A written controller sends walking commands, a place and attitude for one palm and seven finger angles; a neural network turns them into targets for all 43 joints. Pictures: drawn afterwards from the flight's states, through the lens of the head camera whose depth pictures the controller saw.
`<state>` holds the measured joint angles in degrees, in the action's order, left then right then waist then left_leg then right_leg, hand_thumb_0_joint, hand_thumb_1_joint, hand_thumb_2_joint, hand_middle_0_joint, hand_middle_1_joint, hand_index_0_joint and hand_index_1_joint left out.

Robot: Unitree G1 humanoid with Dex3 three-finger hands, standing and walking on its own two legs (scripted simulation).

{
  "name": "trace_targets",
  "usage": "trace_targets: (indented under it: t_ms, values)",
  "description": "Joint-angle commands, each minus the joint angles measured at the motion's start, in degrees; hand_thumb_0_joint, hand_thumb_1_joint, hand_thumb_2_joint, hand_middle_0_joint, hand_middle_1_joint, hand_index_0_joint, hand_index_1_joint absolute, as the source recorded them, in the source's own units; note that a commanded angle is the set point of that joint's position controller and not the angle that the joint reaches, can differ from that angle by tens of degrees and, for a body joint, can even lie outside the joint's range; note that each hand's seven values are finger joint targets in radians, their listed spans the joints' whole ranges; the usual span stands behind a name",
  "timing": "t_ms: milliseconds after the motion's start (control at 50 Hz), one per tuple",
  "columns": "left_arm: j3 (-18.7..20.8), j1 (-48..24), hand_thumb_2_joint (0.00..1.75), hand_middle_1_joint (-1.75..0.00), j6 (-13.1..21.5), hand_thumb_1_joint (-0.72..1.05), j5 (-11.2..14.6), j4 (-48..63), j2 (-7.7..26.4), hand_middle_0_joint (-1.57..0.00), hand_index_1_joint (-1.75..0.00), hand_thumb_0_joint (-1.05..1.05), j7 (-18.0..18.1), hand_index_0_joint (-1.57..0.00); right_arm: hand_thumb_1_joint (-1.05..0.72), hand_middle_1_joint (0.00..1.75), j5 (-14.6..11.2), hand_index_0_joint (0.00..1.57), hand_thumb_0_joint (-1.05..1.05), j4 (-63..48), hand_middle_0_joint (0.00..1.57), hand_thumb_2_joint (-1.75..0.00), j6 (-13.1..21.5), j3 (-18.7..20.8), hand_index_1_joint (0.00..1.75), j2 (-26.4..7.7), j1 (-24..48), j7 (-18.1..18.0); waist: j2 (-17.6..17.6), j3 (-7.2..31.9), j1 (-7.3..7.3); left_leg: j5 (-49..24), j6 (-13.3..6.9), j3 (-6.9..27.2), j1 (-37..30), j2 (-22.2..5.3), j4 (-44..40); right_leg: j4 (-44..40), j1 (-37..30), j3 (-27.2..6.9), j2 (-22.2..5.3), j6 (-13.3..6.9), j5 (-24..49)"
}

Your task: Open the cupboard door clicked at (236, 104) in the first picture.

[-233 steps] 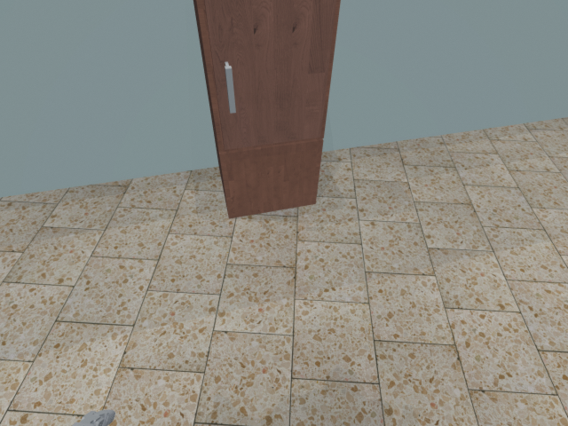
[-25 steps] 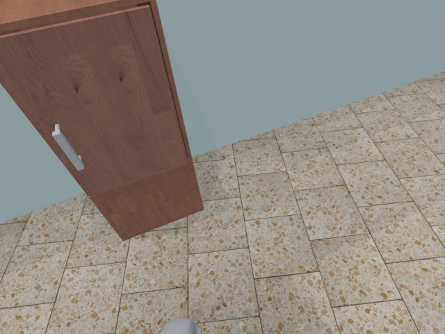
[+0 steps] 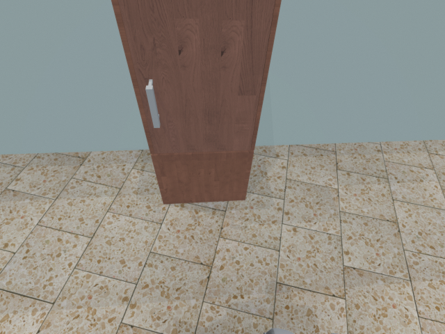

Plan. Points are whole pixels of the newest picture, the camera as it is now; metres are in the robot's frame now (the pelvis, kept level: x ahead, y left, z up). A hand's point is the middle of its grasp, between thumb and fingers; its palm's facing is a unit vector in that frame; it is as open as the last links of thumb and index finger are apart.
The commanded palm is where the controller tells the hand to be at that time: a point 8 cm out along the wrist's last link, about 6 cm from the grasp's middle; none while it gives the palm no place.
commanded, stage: turn to face it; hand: left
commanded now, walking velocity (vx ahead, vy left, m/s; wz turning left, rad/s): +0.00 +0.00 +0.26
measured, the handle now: (153, 104) +0.77 +0.29 -0.08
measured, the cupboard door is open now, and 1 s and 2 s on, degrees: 0 0 0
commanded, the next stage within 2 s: take the last steps up to it in 0.16 s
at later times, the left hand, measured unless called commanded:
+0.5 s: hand out of the picture -0.02 +0.13 -0.15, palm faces +0.21 -0.94 -0.25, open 7.3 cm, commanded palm none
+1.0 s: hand out of the picture +0.06 +0.21 -0.17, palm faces +0.20 -0.97 -0.15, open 7.4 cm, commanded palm none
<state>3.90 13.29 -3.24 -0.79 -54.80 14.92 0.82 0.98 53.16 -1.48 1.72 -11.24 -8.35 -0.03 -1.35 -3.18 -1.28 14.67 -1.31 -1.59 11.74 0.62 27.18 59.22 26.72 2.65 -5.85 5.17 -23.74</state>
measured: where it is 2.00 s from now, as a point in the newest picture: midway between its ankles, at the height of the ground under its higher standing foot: outside the picture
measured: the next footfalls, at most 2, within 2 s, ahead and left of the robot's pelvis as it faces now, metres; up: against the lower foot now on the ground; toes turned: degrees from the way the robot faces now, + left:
right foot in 0.18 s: +0.05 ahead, -0.13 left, +0.00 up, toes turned -2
left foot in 0.74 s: +0.05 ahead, +0.12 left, +0.00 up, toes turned +17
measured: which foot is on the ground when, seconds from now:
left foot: down 0.00-0.18, up 0.20-0.72, down 0.74-1.00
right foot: up 0.00-0.16, down 0.18-0.74, up 0.76-1.00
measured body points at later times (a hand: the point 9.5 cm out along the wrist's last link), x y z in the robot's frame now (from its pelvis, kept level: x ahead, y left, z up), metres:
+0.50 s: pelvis -0.01 -0.05 +0.01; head +0.00 -0.08 +0.46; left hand -0.03 +0.18 -0.13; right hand +0.05 -0.30 -0.16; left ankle -0.06 +0.11 -0.66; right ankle +0.01 -0.13 -0.74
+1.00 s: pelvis +0.08 +0.03 +0.01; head +0.08 +0.05 +0.46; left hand +0.05 +0.26 -0.16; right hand +0.09 -0.19 -0.14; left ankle +0.01 +0.10 -0.74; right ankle +0.14 -0.10 -0.66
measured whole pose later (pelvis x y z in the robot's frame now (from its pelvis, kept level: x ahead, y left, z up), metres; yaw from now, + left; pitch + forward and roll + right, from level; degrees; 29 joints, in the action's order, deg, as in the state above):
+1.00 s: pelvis +0.08 +0.03 +0.01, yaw +8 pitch -1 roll +0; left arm 3.7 17.5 0.2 -1.8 -63.0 10.3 -0.6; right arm 0.7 63.3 3.8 1.6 -7.0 -21.4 -1.8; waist -3.0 0.0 -0.5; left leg 15.2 -2.7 -9.4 1.0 0.7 16.8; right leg 61.2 32.3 2.7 -5.9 1.1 -11.3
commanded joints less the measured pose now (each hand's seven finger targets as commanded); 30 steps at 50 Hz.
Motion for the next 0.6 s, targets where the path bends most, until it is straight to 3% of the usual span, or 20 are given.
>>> trace_targets:
  t_ms: [0, 80, 120, 140, 160, 180, 200, 240, 280, 340, 420, 520, 580]
  values:
    - [0.3, -1.9, 0.90, -0.30, 1.1, 0.90, 0.2, 5.0, 2.6, -0.20, -0.30, 0.00, 0.4, -0.20, -0.90, 0.30, 0.4, 0.20, 0.00, -2.4, 0.20, -0.90, 0.5, 3.3, 0.30, -11.7, -3.2, -0.8, 9.8, 2.8, 2.68, -23.8, -8.6, 12.9, -3.5, -14.5, -8.1, -7.7, -0.7, -0.1, 0.9, -0.1, -1.3]
    - [0.1, 0.8, 0.90, -0.30, 2.0, 0.90, 0.5, 4.2, 1.6, -0.20, -0.30, 0.00, 0.6, -0.20, -0.90, 0.30, 0.5, 0.20, 0.00, -2.3, 0.20, -0.90, 0.2, 3.3, 0.30, -11.4, -1.8, -0.6, 10.6, 3.6, 1.37, -23.5, -7.8, 14.9, -0.2, -13.4, -5.3, -20.6, -9.3, 1.0, 3.4, -1.1, 1.9]
    - [0.3, 4.4, 0.90, -0.30, 3.0, 0.90, 0.4, 3.1, 2.7, -0.20, -0.30, 0.00, 0.8, -0.20, -0.90, 0.30, 0.0, 0.20, 0.00, -2.1, 0.20, -0.90, 0.2, 3.3, 0.30, -10.5, -1.4, -0.4, 6.6, 5.2, -0.76, -18.4, -4.4, 13.5, 4.3, -10.4, -0.3, -34.4, -19.2, 0.7, 2.8, -1.3, 13.0]
    - [0.9, 6.0, 0.90, -0.30, 3.8, 0.90, -0.2, 2.7, 5.7, -0.20, -0.30, 0.00, 1.1, -0.20, -0.90, 0.30, -0.6, 0.20, 0.00, -2.2, 0.20, -0.90, 0.4, 3.0, 0.30, -7.4, -2.4, -0.1, -1.5, 6.7, -1.24, -7.1, -0.6, 8.7, 10.6, -5.7, 7.4, -40.0, -26.0, -7.1, -5.3, -3.2, 17.7]
    - [1.8, 6.4, 0.90, -0.30, 4.2, 0.90, -0.9, 2.9, 11.0, -0.20, -0.30, 0.00, 1.4, -0.20, -0.90, 0.30, -0.7, 0.20, 0.00, -3.9, 0.20, -0.90, 0.2, 2.3, 0.30, -3.9, -2.1, 0.0, -16.9, 5.8, -1.31, 15.4, 3.0, 1.6, 18.7, 1.8, 18.9, -42.0, -27.2, -20.5, -18.5, -9.7, 28.7]
    - [1.4, 7.2, 0.90, -0.30, 4.0, 0.90, -0.5, 3.4, 11.1, -0.20, -0.30, 0.00, 1.3, -0.20, -0.90, 0.30, -0.4, 0.20, 0.00, -4.2, 0.20, -0.90, -0.5, 3.1, 0.30, -6.7, -0.8, -0.3, -11.8, 5.9, -2.49, 20.5, 2.5, 5.3, 16.1, 0.1, 28.1, -42.2, -20.0, -20.1, -21.8, -14.2, 30.3]
    - [1.5, 3.9, 0.90, -0.30, 4.1, 0.90, -0.4, 3.5, 8.9, -0.20, -0.30, 0.00, 1.5, -0.20, -0.90, 0.30, -0.1, 0.20, 0.00, -2.9, 0.20, -0.90, -1.3, 3.5, 0.30, -6.8, -1.4, -0.2, -13.1, 4.2, -0.75, 17.5, 2.3, 7.3, 16.0, -0.9, 33.7, -43.6, -15.8, -17.7, -18.5, -14.3, 24.1]
    - [0.7, -1.1, 0.90, -0.30, 3.6, 0.90, -0.2, 4.5, 5.8, -0.20, -0.30, 0.00, 1.5, -0.20, -0.90, 0.30, 0.1, 0.20, 0.00, 0.1, 0.20, -0.90, -1.9, 3.7, 0.30, -6.4, -3.3, 0.3, -7.5, 0.2, 1.31, 10.3, 2.9, 5.5, 16.1, -1.8, 40.2, -44.4, -12.5, -11.8, -13.4, -12.4, 16.5]
    - [0.2, 0.0, 0.90, -0.30, 4.4, 0.90, -0.1, 4.2, 4.2, -0.20, -0.30, 0.00, 1.1, -0.20, -0.90, 0.30, 0.5, 0.20, 0.00, 1.5, 0.20, -0.90, -1.8, 3.4, 0.30, -5.1, -6.1, 0.8, -5.4, 1.0, 1.61, 5.1, 3.5, 4.0, 17.1, -2.1, 40.0, -45.9, -14.6, -7.8, -10.4, -10.1, 9.2]
    - [0.0, 4.7, 0.90, -0.30, 5.3, 0.90, -0.2, 2.0, 3.1, -0.20, -0.30, 0.00, 0.9, -0.20, -0.90, 0.30, 1.0, 0.20, 0.00, 2.1, 0.20, -0.90, -1.2, 3.4, 0.30, -5.1, -5.3, 1.3, -7.0, 0.1, -0.04, 1.4, 4.2, 2.7, 19.7, -3.6, 37.6, -49.5, -18.1, -8.5, -10.3, -9.3, 0.3]
    - [0.1, 9.8, 0.90, -0.30, 6.2, 0.90, -0.6, -1.0, 2.6, -0.20, -0.30, 0.00, 0.8, -0.20, -0.90, 0.30, 0.9, 0.20, 0.00, 2.0, 0.20, -0.90, -0.3, 3.0, 0.30, -4.3, -2.8, 1.5, -6.0, -0.8, -1.99, 2.6, 4.1, 1.2, 21.2, -5.5, 30.0, -51.6, -22.2, -10.3, -12.0, -10.9, -3.8]
    - [-0.1, 13.3, 0.90, -0.30, 6.6, 0.90, -1.1, -4.6, 3.1, -0.20, -0.30, 0.00, 0.3, -0.20, -0.90, 0.30, 0.6, 0.20, 0.00, 2.2, 0.20, -0.90, 0.7, 2.3, 0.30, -2.7, -0.8, 1.7, -6.3, -1.0, -2.79, 5.8, 3.2, -1.4, 18.3, -5.7, 19.2, -52.8, -23.1, -10.8, -12.9, -13.0, -4.1]
    - [0.1, 13.2, 0.90, -0.30, 6.5, 0.90, -1.2, -6.3, 3.7, -0.20, -0.30, 0.00, 0.2, -0.20, -0.90, 0.30, 0.3, 0.20, 0.00, 2.5, 0.20, -0.90, 1.3, 1.9, 0.30, -1.9, -0.8, 1.7, -6.6, -1.6, -2.26, 7.0, 2.3, -2.8, 14.1, -5.4, 13.9, -52.6, -20.2, -9.7, -13.3, -13.7, -3.7]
